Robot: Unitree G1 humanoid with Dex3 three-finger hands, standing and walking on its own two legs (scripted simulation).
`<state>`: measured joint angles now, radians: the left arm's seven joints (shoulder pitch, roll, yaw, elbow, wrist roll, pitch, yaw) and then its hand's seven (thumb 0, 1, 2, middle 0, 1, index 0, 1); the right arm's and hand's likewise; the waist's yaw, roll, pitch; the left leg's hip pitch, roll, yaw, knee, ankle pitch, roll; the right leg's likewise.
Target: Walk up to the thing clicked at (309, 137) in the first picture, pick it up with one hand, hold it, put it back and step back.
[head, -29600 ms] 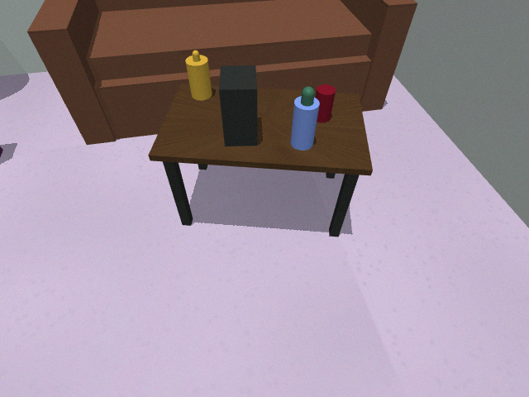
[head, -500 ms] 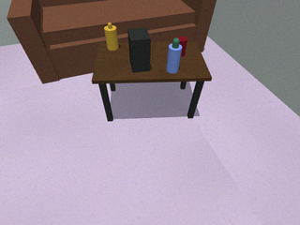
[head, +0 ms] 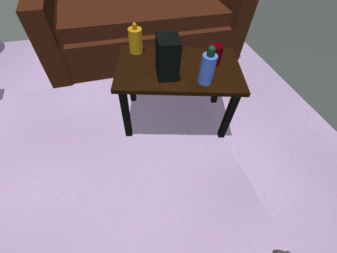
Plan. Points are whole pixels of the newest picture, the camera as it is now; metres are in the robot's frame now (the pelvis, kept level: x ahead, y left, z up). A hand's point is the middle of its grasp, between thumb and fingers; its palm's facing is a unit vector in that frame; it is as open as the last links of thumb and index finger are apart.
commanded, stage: step back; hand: right
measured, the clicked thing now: (208, 64) +1.05 -0.20 -0.19
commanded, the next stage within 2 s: stand in 0.14 s
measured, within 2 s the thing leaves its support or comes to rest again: neither
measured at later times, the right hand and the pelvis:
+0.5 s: hand out of the picture +0.09 -0.25 -0.14, palm faces +0.01 +0.94 -0.34, open 7.4 cm; pelvis -0.01 +0.00 +0.01, yaw -1 degrees
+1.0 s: hand out of the picture +0.04 -0.25 -0.14, palm faces +0.00 +0.94 -0.33, open 7.4 cm; pelvis -0.02 +0.00 +0.01, yaw +0 degrees
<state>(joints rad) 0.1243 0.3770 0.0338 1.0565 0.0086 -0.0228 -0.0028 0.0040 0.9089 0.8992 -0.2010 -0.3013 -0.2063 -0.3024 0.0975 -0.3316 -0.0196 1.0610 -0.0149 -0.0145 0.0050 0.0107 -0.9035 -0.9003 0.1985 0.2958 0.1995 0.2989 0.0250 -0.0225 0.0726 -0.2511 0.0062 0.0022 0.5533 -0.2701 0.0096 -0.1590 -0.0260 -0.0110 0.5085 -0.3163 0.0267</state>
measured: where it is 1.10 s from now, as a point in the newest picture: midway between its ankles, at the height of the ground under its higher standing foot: outside the picture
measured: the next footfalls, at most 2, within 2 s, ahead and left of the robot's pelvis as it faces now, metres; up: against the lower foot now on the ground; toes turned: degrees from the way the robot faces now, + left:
none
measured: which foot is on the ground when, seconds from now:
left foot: down 0.00-1.00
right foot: down 0.00-1.00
